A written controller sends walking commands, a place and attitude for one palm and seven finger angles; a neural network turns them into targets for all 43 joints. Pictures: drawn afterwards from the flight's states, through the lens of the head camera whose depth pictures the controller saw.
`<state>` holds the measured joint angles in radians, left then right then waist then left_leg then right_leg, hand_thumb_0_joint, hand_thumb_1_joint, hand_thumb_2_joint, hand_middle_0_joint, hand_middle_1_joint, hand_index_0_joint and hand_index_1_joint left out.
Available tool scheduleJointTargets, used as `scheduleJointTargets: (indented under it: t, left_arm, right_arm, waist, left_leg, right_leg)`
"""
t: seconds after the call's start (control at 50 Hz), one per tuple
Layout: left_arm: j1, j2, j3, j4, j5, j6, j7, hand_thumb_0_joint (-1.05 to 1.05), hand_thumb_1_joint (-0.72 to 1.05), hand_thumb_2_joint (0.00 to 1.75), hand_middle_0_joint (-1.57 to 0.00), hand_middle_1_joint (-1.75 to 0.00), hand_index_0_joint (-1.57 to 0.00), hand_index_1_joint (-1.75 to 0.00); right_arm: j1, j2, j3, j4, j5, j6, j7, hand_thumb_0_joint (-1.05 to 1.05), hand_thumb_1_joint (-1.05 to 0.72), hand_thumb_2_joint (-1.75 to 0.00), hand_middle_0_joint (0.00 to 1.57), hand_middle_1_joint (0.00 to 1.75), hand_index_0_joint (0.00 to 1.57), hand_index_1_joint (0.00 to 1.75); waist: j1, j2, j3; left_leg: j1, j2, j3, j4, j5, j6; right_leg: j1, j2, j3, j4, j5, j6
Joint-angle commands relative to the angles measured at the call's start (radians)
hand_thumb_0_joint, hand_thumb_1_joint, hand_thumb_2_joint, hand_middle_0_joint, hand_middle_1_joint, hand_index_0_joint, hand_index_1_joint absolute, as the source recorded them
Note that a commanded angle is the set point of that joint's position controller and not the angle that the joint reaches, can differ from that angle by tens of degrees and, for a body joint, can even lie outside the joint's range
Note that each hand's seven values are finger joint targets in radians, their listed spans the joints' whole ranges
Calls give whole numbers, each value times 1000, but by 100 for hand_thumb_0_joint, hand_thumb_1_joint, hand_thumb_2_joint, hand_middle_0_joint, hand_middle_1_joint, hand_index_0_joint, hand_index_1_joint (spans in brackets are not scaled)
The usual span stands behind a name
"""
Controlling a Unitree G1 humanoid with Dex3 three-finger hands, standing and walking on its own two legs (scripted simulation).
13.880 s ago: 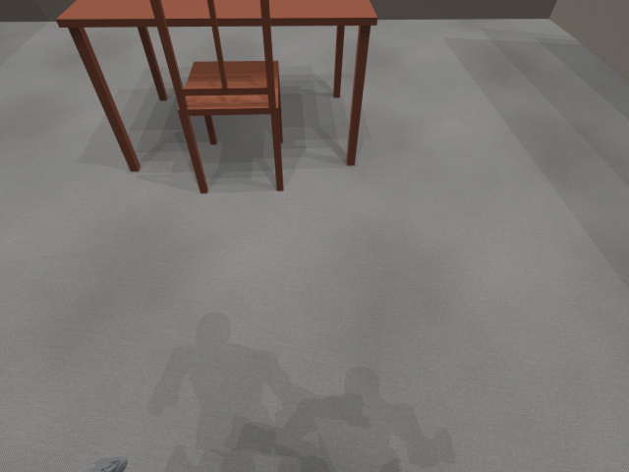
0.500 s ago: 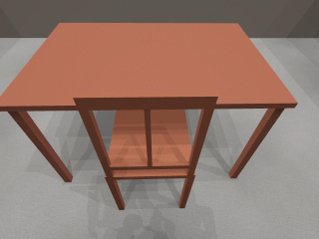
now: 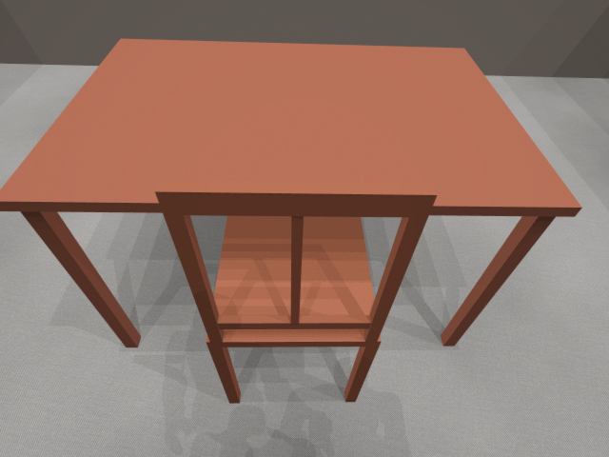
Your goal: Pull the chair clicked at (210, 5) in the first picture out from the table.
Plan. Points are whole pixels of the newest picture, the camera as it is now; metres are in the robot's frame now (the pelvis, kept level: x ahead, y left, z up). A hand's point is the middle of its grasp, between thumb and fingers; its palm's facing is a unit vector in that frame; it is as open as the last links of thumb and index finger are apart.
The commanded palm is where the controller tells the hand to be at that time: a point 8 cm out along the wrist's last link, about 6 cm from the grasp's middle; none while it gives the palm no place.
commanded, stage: look again from close up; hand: left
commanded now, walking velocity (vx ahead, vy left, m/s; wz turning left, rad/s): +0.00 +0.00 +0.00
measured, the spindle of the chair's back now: (295, 275) +0.43 +0.05 -0.08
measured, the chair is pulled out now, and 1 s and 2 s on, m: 0.00 0.00 0.00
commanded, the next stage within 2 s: raise the hand toward the chair's back in 0.22 s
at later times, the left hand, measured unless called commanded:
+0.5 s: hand (161, 443) +0.15 +0.20 -0.06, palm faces +0.26 -0.95 -0.20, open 7.5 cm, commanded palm +0.09 +0.22 -0.07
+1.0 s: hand (190, 440) +0.16 +0.16 -0.07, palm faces +0.09 -0.99 -0.06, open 11.5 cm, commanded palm +0.13 +0.22 -0.06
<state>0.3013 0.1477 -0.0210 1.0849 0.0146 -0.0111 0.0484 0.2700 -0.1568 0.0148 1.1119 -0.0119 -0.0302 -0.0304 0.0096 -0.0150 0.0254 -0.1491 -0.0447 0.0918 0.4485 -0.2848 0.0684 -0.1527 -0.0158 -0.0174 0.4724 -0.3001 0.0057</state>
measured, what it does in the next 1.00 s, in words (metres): lowers itself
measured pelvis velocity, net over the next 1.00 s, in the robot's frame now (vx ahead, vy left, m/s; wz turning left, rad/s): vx -0.04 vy -0.06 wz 0.09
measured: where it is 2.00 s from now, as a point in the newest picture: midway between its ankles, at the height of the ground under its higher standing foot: outside the picture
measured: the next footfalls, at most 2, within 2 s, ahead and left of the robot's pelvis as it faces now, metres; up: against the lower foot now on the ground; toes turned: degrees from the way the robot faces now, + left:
none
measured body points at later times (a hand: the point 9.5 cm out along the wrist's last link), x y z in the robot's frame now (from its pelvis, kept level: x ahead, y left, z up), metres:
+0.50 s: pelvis -0.02 -0.02 -0.01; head +0.02 -0.01 +0.44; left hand +0.13 +0.25 -0.05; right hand +0.06 -0.26 -0.13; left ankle -0.02 +0.07 -0.74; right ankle -0.03 -0.12 -0.74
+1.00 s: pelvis -0.04 -0.06 -0.11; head +0.06 -0.05 +0.33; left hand +0.15 +0.21 -0.06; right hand +0.20 -0.24 -0.20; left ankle -0.02 +0.07 -0.74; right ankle -0.03 -0.12 -0.74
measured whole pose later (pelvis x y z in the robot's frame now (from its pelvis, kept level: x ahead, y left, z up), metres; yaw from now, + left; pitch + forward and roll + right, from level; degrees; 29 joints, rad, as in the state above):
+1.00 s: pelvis -0.04 -0.06 -0.11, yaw +5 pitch +19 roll -2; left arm 0.36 0.23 0.21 0.00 -0.29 -0.44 -0.35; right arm 0.11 -0.20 0.01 0.57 0.02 -0.20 -0.01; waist 0.05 0.02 -0.12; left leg -1.04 0.01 -0.05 1.28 -0.56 -0.01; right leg -0.97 0.03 -0.16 1.24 -0.60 -0.08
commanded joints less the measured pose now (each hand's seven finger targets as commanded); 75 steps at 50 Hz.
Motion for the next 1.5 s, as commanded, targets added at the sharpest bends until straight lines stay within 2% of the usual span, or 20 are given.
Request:
scheduleJointTargets:
  t: [0.0, 0.28, 0.3, 0.32, 0.34, 0.36, 0.4, 0.44, 0.46, 0.5, 0.58, 0.6, 0.66, 0.7, 0.8, 0.86, 1.0, 1.16, 1.26, 1.48]
  left_arm:
    - [73, 93, 20, -23, -1, -8, 1, 0, 90, 90, -20, -30, -20, -30]
    - [89, 89, 19, -10, -1, -10, 1, 0, 90, 90, -20, -30, -20, -30]
    - [-24, 210, 13, -96, -19, -17, 6, 0, 90, 90, -20, -30, -20, -30]
    - [-548, 315, 162, -1453, -217, -148, 52, 0, 88, 89, -20, -30, -20, -30]
    - [-264, 213, 85, -1209, -153, -69, 81, 0, 85, 88, -20, -29, -20, -29]
    - [-4, 83, 30, -1129, -158, 27, 97, 0, 83, 87, -19, -29, -19, -29]
    - [65, 70, 39, -1120, -183, 21, 77, 0, 78, 85, -19, -28, -19, -28]
    - [26, 74, 61, -1088, -174, -90, 22, 0, 74, 83, -18, -27, -18, -27]
    - [90, 51, 68, -1037, -182, -162, -16, 0, 71, 82, -18, -27, -18, -27]
    - [287, 41, 129, -949, -234, -316, -116, 0, 67, 80, -18, -26, -18, -26]
    - [290, 135, 272, -969, -293, -648, -327, 0, 57, 76, -17, -25, -17, -25]
    - [300, 205, 331, -952, -277, -657, -340, 0, 55, 75, -16, -25, -16, -25]
    - [209, 204, 328, -1136, -311, -573, -346, 0, 48, 72, -16, -23, -16, -23]
    - [106, 233, 346, -1293, -328, -540, -318, 0, 43, 70, -15, -23, -15, -23]
    - [-31, 231, 280, -1445, -303, -572, -316, 0, 32, 65, -14, -21, -14, -21]
    - [-31, 203, 248, -1340, -306, -553, -379, 0, 25, 62, -13, -20, -13, -20]
    - [111, 245, 376, -1237, -342, -404, -402, 0, 8, 55, -12, -17, -12, -17]
    - [103, 192, 319, -1245, -318, -471, -313, 0, -10, 47, -10, -14, -10, -14]
    - [113, 200, 287, -1289, -304, -504, -287, 0, -22, 42, -9, -12, -9, -12]
    - [70, 204, 260, -1300, -274, -480, -248, 0, -48, 31, -6, -8, -6, -8]
  right_arm:
    - [54, -99, -13, -18, 7, -13, -3, 0, -90, -90, 20, 30, 20, 30]
    - [60, -97, -14, -1, 8, -13, -3, 0, -90, -90, 20, 30, 20, 30]
    - [19, -156, -30, -97, 1, -9, 4, 0, -90, -90, 20, 30, 20, 30]
    - [46, -299, -49, -408, 42, -135, -27, 0, -90, -90, 20, 30, 20, 30]
    - [11, -224, -52, -323, 47, -219, -31, 0, -90, -90, 20, 30, 20, 30]
    - [27, -202, -55, -331, 54, -247, -20, 0, -90, -90, 20, 30, 20, 30]
    - [6, -228, -64, -365, 51, -272, -8, 0, -90, -90, 20, 30, 20, 30]
    - [-4, -250, -72, -429, 20, -282, 15, 0, -90, -90, 20, 30, 20, 30]
    - [-37, -242, -80, -465, 12, -280, 28, 0, -90, -90, 20, 30, 20, 30]
    - [-105, -218, -90, -533, 14, -275, 64, 0, -90, -90, 20, 30, 20, 30]
    - [-187, -218, -119, -623, 11, -268, 121, 0, -90, -90, 20, 30, 20, 30]
    - [-195, -225, -125, -641, 16, -252, 126, 0, -90, -90, 20, 30, 20, 30]
    - [-230, -229, -123, -753, 32, -208, 100, 0, -90, -90, 20, 30, 20, 30]
    - [-187, -218, -118, -769, 38, -190, 75, 0, -90, -90, 20, 30, 20, 30]
    - [-92, -201, -98, -712, 39, -203, 28, 0, -90, -90, 20, 30, 20, 30]
    - [-91, -206, -89, -669, 43, -226, 13, 0, -90, -90, 20, 30, 20, 30]
    - [-127, -192, -91, -675, 55, -224, 7, 0, -90, -90, 20, 30, 20, 30]
    - [-114, -195, -98, -674, 49, -241, 19, 0, -90, -90, 20, 30, 20, 30]
    - [-102, -219, -102, -676, 45, -261, 23, 0, -90, -90, 20, 30, 20, 30]
    - [-95, -228, -88, -683, 44, -250, 29, 0, -90, -90, 20, 30, 20, 30]
  waist:
    - [-5, 22, 48]
    - [-4, 13, 33]
    - [-52, 124, 92]
    - [-138, 201, -186]
    - [-82, 208, -151]
    - [-72, 115, -94]
    - [-88, -52, -14]
    - [-113, -183, -41]
    - [-87, -201, -97]
    - [6, -97, -197]
    - [66, 19, -325]
    - [86, 52, -335]
    - [71, 23, -391]
    - [28, -5, -407]
    - [-65, 23, -420]
    - [-77, 26, -406]
    - [8, 6, -512]
    - [-10, -16, -400]
    - [-10, 67, -428]
    - [-27, 99, -401]
  left_leg:
    - [8, 148, -148, -97, 300, -15]
    - [36, 145, -148, -108, 295, -17]
    - [-8, 83, -180, -155, 534, -21]
    - [124, 95, -166, -117, 546, -74]
    - [107, 118, -133, -136, 486, -66]
    - [55, 100, -167, -134, 428, -67]
    - [-77, 70, -164, -15, 248, -37]
    - [-256, 43, -177, 122, 96, -30]
    - [-321, 36, -179, 187, 72, -36]
    - [-418, 18, -154, 313, 93, -56]
    - [-663, 3, -123, 543, 41, -75]
    - [-699, 6, -112, 565, 21, -72]
    - [-750, -7, -87, 618, -56, -45]
    - [-767, 4, -103, 672, -72, -34]
    - [-754, 35, -126, 772, 8, -23]
    - [-758, 44, -139, 776, 16, -22]
    - [-726, 30, -155, 707, 87, -29]
    - [-692, 29, -152, 619, 49, -27]
    - [-597, 33, -160, 571, 85, -24]
    - [-506, 59, -210, 506, 112, -47]
  right_leg:
    - [-50, -81, 66, -68, 204, -39]
    - [-41, -90, 68, -85, 210, -36]
    - [-143, 3, -19, 91, 181, -59]
    - [-186, 44, -29, 30, 6, -9]
    - [-174, 34, -14, 74, -87, -43]
    - [-191, 37, -44, 74, -66, -41]
    - [-224, 43, -77, 19, -13, -28]
    - [-332, 37, -100, 77, -5, -16]
    - [-388, 42, -100, 145, -35, -18]
    - [-442, 41, -79, 270, -42, -33]
    - [-575, 19, 7, 498, -53, -52]
    - [-577, 15, 35, 521, -72, -56]
    - [-583, 7, 108, 503, -185, -28]
    - [-598, 6, 166, 473, -200, 12]
    - [-590, -9, 206, 475, 29, 52]
    - [-602, -9, 176, 487, 58, 46]
    - [-457, -22, 159, 482, 174, 54]
    - [-568, 11, 55, 473, 11, 4]
    - [-617, 27, -21, 493, -29, -26]
    - [-665, 32, -69, 480, -73, -32]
